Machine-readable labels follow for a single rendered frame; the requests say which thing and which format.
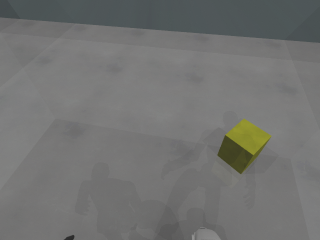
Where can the carton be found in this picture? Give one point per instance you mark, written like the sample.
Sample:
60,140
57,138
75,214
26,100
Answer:
242,145

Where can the right robot thigh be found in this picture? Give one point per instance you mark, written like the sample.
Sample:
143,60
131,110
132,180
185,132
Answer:
205,234

